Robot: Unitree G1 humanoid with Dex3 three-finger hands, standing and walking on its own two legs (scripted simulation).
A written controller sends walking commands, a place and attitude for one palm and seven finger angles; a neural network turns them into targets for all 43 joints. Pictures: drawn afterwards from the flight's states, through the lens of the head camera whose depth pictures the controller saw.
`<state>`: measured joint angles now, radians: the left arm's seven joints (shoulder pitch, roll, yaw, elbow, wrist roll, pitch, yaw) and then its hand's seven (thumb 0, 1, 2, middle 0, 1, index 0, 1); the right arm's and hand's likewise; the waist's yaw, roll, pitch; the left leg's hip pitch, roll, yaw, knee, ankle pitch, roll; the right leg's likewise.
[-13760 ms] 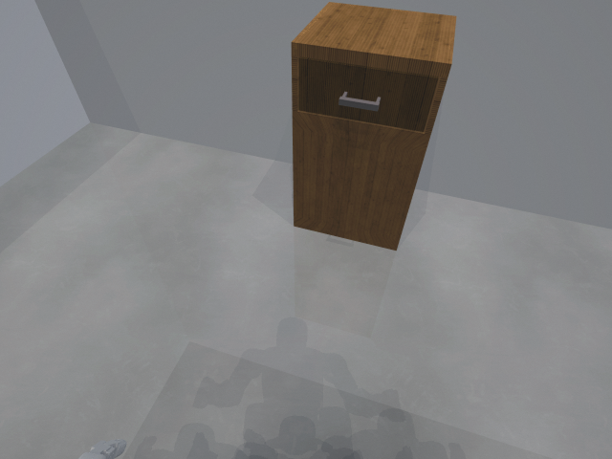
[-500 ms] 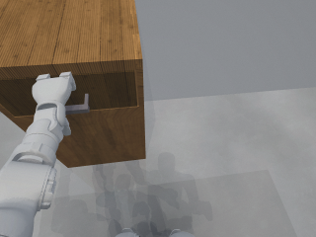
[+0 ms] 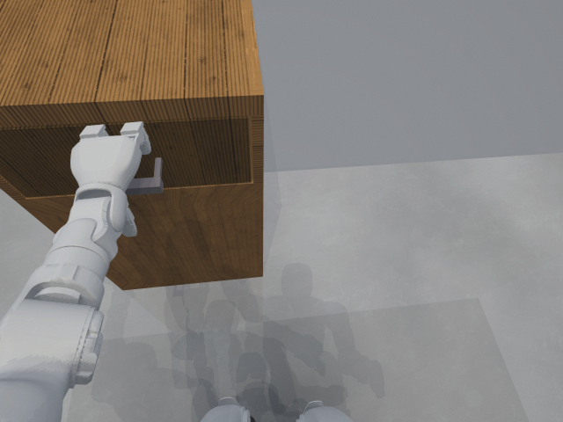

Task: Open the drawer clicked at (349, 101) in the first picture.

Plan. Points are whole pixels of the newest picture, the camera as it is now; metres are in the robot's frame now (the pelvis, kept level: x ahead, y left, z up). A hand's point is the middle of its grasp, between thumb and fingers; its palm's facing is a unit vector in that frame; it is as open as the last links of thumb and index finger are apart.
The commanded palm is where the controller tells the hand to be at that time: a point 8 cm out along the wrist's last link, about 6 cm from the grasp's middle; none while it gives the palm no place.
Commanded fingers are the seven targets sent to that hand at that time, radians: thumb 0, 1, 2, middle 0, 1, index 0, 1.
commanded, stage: move the hooked fingers above the handle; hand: left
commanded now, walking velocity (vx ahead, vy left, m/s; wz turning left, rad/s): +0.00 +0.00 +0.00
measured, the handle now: (125, 176) +0.52 +0.23 -0.04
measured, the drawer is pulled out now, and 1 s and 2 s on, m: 0.00 0.00 0.00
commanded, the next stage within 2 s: lower the fingers behind the handle in 1.60 s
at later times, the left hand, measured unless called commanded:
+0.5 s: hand (131, 185) +0.47 +0.20 +0.01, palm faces -0.04 -0.09 -1.00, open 13.8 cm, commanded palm +0.47 +0.23 +0.08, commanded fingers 0.00 -0.50 0.30 -0.30 -1.20 -0.30 -1.20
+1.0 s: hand (111, 176) +0.48 +0.23 +0.03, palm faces -0.11 -0.03 -0.99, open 13.5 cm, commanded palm +0.46 +0.24 +0.08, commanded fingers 0.00 -0.50 0.30 -0.30 -1.20 -0.30 -1.20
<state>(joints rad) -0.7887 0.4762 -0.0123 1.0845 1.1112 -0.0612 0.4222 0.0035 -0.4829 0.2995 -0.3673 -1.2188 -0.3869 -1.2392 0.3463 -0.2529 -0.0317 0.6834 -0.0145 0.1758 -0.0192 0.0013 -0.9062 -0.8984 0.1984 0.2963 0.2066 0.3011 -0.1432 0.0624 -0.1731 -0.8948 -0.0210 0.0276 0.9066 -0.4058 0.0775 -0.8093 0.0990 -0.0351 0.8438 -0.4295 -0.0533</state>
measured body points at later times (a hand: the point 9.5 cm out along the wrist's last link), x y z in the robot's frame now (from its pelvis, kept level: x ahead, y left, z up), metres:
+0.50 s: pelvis -0.01 +0.01 +0.00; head +0.10 +0.03 +0.43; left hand +0.47 +0.21 +0.06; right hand +0.00 -0.28 -0.11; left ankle +0.00 +0.07 -0.69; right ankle -0.03 -0.09 -0.69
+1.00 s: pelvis -0.02 +0.00 +0.01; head +0.08 +0.00 +0.44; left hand +0.48 +0.22 +0.08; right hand -0.03 -0.28 -0.11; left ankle +0.00 +0.07 -0.69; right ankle -0.03 -0.09 -0.69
